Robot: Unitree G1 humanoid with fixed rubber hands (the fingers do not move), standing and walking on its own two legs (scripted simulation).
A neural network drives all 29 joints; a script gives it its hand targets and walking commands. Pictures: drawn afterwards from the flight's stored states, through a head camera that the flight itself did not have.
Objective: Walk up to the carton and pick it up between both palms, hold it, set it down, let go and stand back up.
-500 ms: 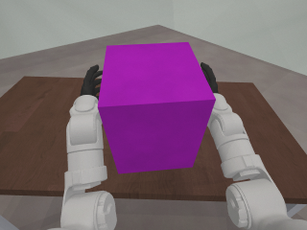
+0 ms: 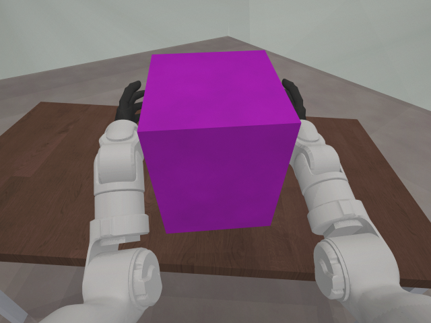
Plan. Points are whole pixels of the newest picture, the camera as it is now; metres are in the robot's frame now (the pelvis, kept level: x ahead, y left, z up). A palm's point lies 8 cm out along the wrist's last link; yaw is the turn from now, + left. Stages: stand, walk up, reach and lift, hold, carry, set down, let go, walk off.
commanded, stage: hold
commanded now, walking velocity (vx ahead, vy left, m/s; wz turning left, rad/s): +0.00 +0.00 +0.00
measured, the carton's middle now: (214, 144) +0.37 +0.00 +0.19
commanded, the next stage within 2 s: none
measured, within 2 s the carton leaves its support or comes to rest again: neither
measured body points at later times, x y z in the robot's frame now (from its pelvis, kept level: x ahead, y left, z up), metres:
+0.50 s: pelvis +0.03 +0.01 +0.00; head -0.03 +0.02 +0.45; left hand +0.39 +0.16 +0.22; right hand +0.40 -0.14 +0.22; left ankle +0.03 +0.14 -0.75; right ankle +0.04 -0.12 -0.75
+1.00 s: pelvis +0.01 +0.00 +0.00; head -0.05 +0.02 +0.45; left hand +0.39 +0.15 +0.23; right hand +0.39 -0.14 +0.23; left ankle +0.03 +0.14 -0.75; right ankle +0.04 -0.12 -0.75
